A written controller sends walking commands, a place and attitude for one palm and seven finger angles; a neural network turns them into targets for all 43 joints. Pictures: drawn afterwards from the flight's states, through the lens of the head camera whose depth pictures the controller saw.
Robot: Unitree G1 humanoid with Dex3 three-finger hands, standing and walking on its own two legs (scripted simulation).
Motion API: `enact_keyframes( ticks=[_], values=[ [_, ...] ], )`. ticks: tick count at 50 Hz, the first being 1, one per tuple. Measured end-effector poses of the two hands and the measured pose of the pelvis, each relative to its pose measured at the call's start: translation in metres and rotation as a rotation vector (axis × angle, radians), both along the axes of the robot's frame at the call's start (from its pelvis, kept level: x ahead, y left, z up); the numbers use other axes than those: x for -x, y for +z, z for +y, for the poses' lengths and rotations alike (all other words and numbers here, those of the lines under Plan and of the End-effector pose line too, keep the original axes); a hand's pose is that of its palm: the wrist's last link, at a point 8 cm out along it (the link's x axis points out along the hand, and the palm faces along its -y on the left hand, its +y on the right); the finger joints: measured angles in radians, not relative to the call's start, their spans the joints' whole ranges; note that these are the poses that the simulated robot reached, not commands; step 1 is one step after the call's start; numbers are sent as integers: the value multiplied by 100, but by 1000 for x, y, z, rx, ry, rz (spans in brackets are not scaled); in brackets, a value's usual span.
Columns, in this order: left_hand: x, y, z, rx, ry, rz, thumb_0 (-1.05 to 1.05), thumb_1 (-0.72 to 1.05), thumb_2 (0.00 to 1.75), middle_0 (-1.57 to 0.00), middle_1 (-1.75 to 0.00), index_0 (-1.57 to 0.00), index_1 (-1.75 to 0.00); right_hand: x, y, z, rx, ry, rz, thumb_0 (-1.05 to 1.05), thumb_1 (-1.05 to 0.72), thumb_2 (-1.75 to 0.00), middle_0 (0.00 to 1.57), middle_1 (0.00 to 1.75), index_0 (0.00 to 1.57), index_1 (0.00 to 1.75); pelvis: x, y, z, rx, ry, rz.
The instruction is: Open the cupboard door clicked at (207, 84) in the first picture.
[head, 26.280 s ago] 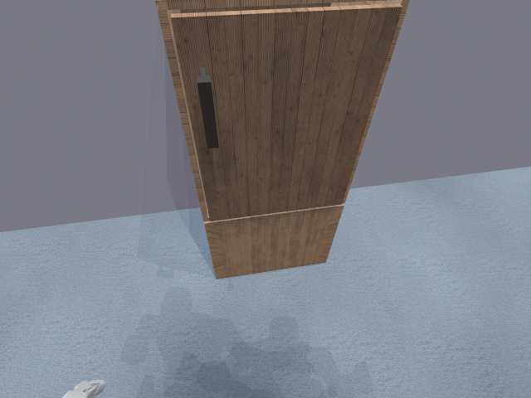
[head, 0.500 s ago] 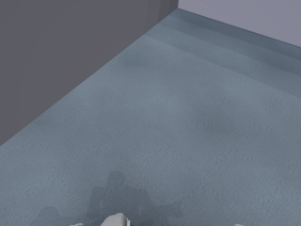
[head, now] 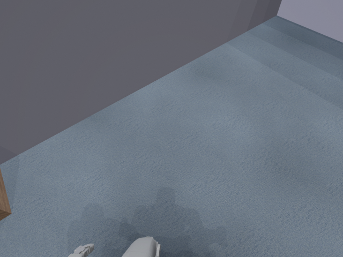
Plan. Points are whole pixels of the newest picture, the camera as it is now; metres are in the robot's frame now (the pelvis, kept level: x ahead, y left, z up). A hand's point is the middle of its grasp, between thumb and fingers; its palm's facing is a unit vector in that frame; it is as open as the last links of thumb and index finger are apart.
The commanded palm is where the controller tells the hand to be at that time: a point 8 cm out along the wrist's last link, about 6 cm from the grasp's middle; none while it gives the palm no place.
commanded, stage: turn to face it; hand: left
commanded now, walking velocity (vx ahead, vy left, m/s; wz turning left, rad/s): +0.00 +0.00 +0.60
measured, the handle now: out of the picture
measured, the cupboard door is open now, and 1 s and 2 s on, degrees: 37 37 37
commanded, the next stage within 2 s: none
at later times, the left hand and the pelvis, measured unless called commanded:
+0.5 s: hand out of the picture +0.03 +0.23 -0.16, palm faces +0.33 -0.90 -0.27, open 7.4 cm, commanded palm none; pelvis +0.01 -0.01 +0.01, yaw +18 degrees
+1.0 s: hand out of the picture -0.05 +0.16 -0.18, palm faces +0.62 -0.76 -0.22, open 7.4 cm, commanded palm none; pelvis +0.03 -0.03 -0.01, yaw +38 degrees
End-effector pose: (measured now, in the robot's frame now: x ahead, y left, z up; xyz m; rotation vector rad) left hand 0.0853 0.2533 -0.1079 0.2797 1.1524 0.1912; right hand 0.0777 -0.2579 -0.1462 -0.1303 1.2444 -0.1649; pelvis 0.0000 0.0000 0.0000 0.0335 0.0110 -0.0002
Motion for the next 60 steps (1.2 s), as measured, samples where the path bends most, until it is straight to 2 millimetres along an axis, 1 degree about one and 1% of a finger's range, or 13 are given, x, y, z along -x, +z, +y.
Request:
enact_keyframes(
  ticks=[7, 13, 16, 21, 25, 31, 36, 40, 43, 49, 51, 55, 60],
  values=[
    [36, -7, -21, 71, 105, 57, 1, 91, 90, -20, -30, -20, -30, -35, 18, 3, 4, 106, -3, 1, -91, -89, 20, 30, 20, 30, -6, 10, -9, -17, 102, 8],
    [73, -32, -4, 110, 234, 84, 1, 91, 90, -20, -30, -20, -30, -79, 20, 28, 42, 245, -59, 0, -91, -89, 20, 30, 20, 30, -8, -3, 2, 17, 193, 15],
    [88, -40, 9, 103, 286, 119, 1, 91, 90, -20, -30, -20, -30, -91, 23, 39, 60, 295, -90, 0, -91, -89, 20, 30, 20, 30, -6, -7, 4, 17, 231, 15],
    [88, -26, 18, 78, 343, 96, 1, 91, 90, -20, -30, -20, -30, -91, 28, 41, 69, 339, -68, 0, -91, -89, 20, 30, 20, 30, -8, 2, -1, 29, 280, 16],
    [79, -14, 15, 52, 363, 49, 1, 91, 90, -20, -30, -20, -30, -90, 23, 34, 52, 363, -30, 0, -91, -89, 20, 30, 20, 30, -13, 5, -10, 32, 319, 17],
    [72, -6, -7, -4, 390, -18, 1, 91, 90, -20, -30, -20, -30, -103, -1, 11, 19, 388, 14, 0, -91, -89, 20, 30, 20, 30, -24, -6, -37, 21, 393, 17],
    [90, 0, -37, 18, 455, 7, 1, 91, 90, -20, -30, -20, -30, -126, 5, 7, 21, 443, 27, 1, -91, -89, 20, 30, 20, 30, -28, 4, -44, 4, 464, 0],
    [107, -4, -56, 65, 515, 35, 1, 91, 90, -20, -30, -20, -30, -147, 16, 20, 18, 505, 12, 1, -91, -89, 20, 30, 20, 30, -32, 10, -46, -9, 521, 3],
    [123, -12, -63, 98, 571, 44, 1, 91, 90, -20, -30, -20, -30, -163, 21, 39, 22, 572, -7, 1, -91, -89, 20, 30, 20, 30, -33, 9, -44, -8, 565, 4],
    [168, -42, -59, 140, 698, 79, 1, 91, 90, -20, -30, -20, -30, -192, 21, 86, 41, 707, -106, 0, -91, -89, 20, 30, 20, 30, -28, -9, -31, 17, 651, 3],
    [178, -43, -55, 133, 730, 103, 1, 91, 90, -20, -30, -20, -30, -195, 24, 95, 44, 736, -120, 0, -91, -89, 20, 30, 20, 30, -27, -8, -31, 18, 668, 2],
    [181, -30, -47, 106, 775, 87, 1, 91, 90, -20, -30, -20, -30, -194, 28, 100, 50, 775, -102, 0, -91, -89, 20, 30, 20, 30, -30, 0, -33, 33, 710, 6],
    [169, -13, -44, 57, 803, 29, 1, 91, 90, -20, -30, -20, -30, -195, 22, 94, 37, 808, -48, 0, -91, -89, 20, 30, 20, 30, -40, 5, -41, 41, 764, 8]
  ],
)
